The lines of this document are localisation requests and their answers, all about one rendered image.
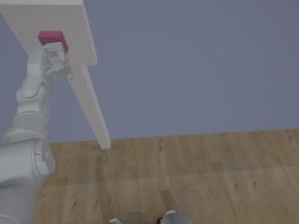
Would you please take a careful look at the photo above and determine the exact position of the robot left forearm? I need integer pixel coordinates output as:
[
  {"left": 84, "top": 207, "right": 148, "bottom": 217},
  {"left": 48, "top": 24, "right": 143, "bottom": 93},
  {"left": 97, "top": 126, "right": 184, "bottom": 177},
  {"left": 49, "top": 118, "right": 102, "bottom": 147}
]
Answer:
[{"left": 0, "top": 77, "right": 51, "bottom": 145}]

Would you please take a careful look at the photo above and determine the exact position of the panel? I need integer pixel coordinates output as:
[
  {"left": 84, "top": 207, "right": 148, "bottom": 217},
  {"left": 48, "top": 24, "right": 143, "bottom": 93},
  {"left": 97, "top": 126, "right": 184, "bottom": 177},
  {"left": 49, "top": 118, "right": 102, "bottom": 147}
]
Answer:
[{"left": 0, "top": 0, "right": 111, "bottom": 149}]

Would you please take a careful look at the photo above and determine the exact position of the left robot hand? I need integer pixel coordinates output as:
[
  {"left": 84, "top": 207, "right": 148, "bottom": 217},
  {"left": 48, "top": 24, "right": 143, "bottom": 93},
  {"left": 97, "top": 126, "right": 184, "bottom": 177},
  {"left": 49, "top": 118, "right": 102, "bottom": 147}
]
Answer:
[{"left": 26, "top": 42, "right": 74, "bottom": 86}]

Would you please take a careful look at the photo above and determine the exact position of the right robot thigh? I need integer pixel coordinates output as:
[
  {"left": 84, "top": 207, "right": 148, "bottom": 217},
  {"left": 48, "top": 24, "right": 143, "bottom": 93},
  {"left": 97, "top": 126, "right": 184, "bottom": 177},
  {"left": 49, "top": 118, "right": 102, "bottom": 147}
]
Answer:
[{"left": 160, "top": 213, "right": 192, "bottom": 224}]

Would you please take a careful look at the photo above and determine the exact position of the left robot upper arm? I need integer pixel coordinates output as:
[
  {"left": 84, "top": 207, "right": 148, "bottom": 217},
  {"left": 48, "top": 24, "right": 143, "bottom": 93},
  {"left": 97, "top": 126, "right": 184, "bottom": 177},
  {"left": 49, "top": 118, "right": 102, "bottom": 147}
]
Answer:
[{"left": 0, "top": 137, "right": 55, "bottom": 224}]

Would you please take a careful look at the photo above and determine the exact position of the robot left shin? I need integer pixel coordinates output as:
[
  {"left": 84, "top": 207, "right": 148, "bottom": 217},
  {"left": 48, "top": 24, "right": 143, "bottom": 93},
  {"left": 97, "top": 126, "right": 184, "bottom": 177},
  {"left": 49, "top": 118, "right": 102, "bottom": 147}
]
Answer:
[{"left": 109, "top": 218, "right": 119, "bottom": 223}]

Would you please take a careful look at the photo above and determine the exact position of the button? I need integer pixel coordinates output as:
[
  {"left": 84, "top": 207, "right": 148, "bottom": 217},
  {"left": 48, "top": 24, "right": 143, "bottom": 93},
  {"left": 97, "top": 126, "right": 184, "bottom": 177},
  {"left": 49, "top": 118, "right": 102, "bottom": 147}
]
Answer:
[{"left": 37, "top": 31, "right": 68, "bottom": 54}]

